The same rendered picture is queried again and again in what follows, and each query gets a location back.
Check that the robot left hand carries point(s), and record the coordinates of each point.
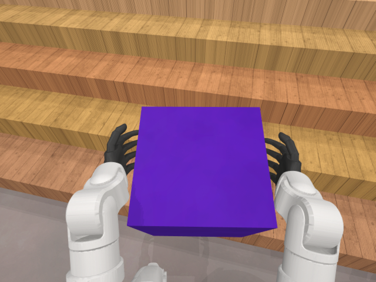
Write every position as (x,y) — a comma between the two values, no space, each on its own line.
(116,148)

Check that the robot right hand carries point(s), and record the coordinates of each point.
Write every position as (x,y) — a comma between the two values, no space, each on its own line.
(288,161)

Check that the carton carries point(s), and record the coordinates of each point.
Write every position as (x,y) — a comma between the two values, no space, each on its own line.
(202,172)

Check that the right robot forearm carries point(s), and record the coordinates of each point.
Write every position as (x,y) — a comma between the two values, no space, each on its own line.
(313,232)

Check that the left robot forearm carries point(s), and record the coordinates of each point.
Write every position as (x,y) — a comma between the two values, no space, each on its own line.
(93,228)

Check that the robot left thigh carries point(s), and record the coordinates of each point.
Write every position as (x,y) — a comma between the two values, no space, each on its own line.
(150,274)

